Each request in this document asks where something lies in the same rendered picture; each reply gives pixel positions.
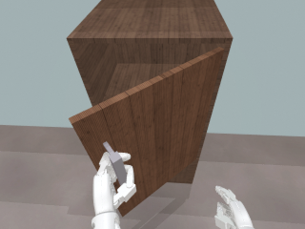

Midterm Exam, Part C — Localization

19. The handle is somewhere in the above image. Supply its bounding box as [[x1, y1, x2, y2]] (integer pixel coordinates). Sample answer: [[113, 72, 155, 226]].
[[103, 141, 127, 186]]

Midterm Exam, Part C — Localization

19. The left robot hand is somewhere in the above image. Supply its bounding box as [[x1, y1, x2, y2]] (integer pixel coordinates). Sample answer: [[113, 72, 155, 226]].
[[92, 152, 136, 216]]

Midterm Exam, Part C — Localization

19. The left robot forearm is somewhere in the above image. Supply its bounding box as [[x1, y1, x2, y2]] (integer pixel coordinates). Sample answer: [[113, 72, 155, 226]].
[[91, 211, 121, 229]]

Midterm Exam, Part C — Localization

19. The right robot hand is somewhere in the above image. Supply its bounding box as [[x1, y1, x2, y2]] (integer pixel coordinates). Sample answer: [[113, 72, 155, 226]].
[[214, 185, 254, 229]]

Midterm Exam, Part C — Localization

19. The cupboard door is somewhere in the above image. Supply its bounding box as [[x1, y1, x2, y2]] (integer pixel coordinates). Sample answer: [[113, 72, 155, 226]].
[[69, 47, 225, 217]]

